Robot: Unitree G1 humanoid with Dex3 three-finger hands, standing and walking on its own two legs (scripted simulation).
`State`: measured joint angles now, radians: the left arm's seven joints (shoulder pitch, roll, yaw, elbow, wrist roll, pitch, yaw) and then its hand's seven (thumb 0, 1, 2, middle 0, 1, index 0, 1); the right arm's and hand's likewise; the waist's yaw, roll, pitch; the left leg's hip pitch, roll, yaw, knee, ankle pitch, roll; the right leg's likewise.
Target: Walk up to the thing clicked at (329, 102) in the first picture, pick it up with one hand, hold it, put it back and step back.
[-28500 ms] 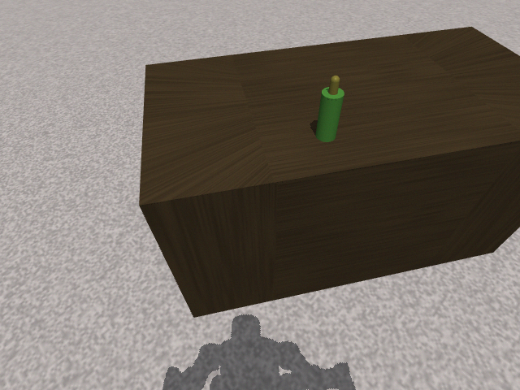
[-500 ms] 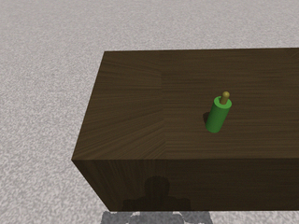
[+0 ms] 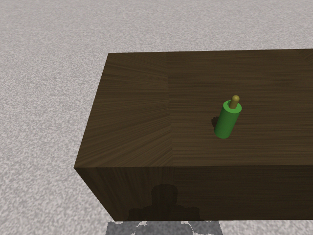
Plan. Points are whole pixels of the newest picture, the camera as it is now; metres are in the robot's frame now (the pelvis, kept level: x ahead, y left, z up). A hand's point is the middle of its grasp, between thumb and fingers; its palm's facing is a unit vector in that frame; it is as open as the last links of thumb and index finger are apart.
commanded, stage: stand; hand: right
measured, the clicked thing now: (228, 116) +0.47 -0.21 +0.00
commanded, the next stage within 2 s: step back in 0.14 s
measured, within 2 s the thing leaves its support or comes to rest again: neither
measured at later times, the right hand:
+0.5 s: hand out of the picture +0.01 -0.25 -0.17, palm faces -0.03 +0.90 -0.44, open 7.4 cm
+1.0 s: hand out of the picture -0.07 -0.25 -0.18, palm faces +0.04 +0.93 -0.37, open 7.4 cm
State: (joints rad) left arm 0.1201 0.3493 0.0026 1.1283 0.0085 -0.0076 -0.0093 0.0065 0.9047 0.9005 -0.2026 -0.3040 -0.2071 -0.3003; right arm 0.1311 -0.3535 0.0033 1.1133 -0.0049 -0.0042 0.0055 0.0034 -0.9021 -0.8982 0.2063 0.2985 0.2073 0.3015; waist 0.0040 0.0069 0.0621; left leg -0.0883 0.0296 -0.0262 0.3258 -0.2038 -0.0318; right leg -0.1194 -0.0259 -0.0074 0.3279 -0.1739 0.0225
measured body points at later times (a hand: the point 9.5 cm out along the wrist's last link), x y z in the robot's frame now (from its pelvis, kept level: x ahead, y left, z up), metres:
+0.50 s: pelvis -0.06 +0.04 -0.03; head +0.01 +0.06 +0.41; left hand +0.09 +0.36 -0.16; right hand +0.01 -0.30 -0.14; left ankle -0.07 +0.15 -0.75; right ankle -0.01 -0.13 -0.73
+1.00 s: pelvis -0.15 +0.02 -0.02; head -0.09 +0.00 +0.43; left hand -0.02 +0.32 -0.12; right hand -0.07 -0.30 -0.15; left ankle -0.17 +0.16 -0.67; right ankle -0.14 -0.09 -0.75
